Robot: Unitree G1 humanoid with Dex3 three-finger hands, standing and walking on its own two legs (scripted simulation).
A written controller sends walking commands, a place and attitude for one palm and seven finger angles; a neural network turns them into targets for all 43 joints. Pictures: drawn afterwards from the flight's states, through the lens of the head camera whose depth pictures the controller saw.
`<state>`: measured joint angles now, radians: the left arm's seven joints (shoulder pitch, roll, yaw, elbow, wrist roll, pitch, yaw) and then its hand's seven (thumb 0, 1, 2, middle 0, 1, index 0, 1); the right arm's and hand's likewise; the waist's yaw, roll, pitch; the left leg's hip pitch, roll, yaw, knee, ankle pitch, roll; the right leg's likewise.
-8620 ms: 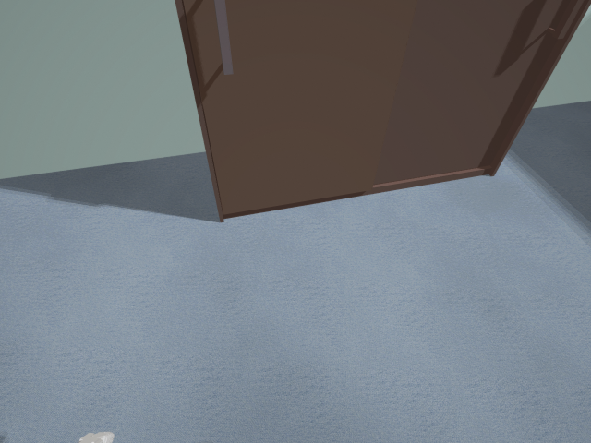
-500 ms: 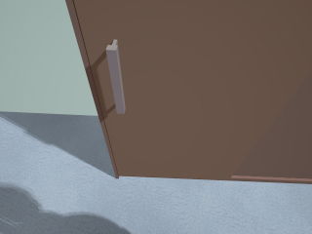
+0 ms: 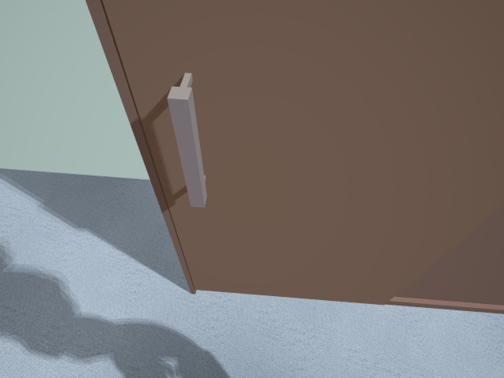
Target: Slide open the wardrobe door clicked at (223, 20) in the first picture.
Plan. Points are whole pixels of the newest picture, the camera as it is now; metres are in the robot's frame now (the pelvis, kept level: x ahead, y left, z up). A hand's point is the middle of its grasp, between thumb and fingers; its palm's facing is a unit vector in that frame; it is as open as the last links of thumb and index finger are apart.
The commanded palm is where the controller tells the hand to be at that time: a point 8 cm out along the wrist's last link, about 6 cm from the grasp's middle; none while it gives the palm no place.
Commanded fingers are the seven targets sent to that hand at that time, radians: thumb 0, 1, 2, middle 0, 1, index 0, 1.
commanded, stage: come to a stop and stand still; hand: left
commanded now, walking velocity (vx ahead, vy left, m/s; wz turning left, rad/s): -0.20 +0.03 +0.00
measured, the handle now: (193, 147) +0.46 +0.13 +0.10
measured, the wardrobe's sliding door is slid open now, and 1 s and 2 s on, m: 0.00 0.00 0.00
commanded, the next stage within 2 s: look again from close up in 1.58 s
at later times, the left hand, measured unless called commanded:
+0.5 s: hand out of the picture +0.04 +0.17 -0.17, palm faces -0.01 -0.97 -0.26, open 7.4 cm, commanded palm none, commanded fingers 0.00 0.90 0.90 -0.20 -0.30 -0.20 -0.30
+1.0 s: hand out of the picture +0.01 +0.25 -0.15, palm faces -0.05 -0.95 -0.30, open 7.4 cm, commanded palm none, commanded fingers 0.00 0.90 0.90 -0.20 -0.30 -0.20 -0.30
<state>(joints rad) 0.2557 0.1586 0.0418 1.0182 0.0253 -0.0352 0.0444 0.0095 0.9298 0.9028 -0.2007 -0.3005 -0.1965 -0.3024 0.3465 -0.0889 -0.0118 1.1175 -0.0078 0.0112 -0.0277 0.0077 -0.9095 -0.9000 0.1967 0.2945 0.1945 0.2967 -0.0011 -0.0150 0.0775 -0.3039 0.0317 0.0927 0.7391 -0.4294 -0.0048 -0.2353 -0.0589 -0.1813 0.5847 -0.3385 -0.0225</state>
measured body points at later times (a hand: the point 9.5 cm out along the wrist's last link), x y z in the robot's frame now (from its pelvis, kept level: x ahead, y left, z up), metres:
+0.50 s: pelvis -0.01 -0.02 +0.00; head +0.00 -0.03 +0.45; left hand +0.04 +0.22 -0.15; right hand +0.08 -0.26 -0.15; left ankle +0.00 +0.11 -0.72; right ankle -0.01 -0.10 -0.73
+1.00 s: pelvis -0.07 +0.03 +0.00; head -0.08 +0.04 +0.45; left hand +0.01 +0.30 -0.13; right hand -0.06 -0.25 -0.13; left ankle +0.00 +0.11 -0.73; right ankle -0.01 -0.10 -0.73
